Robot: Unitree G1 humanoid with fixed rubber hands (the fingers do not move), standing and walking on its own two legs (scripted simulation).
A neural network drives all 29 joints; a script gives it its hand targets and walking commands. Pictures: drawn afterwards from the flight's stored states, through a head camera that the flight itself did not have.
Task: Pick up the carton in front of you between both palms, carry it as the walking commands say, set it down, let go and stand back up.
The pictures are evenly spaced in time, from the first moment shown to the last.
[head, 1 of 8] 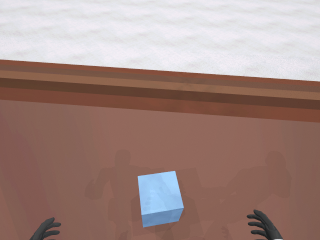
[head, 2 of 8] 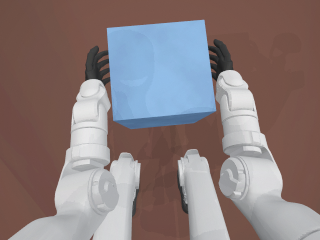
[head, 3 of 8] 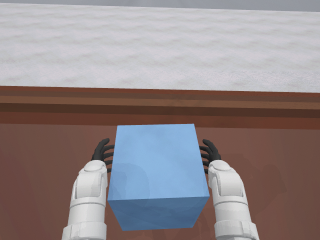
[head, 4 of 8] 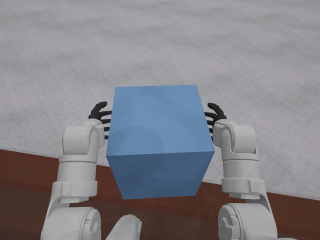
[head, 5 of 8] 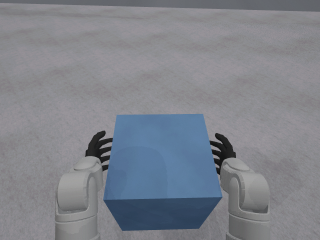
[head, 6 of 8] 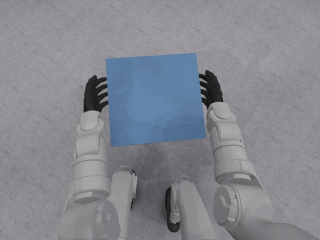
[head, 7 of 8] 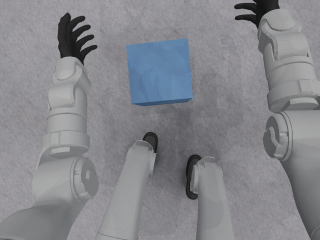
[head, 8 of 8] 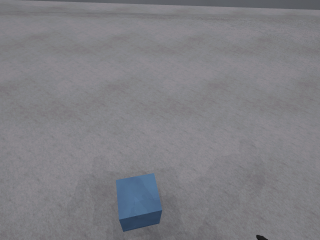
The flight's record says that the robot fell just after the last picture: no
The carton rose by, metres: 0.69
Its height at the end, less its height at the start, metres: -0.68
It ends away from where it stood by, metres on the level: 4.66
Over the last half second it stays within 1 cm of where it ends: yes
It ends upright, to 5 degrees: yes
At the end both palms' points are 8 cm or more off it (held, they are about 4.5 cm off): yes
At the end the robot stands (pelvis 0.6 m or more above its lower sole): yes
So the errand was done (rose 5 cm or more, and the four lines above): yes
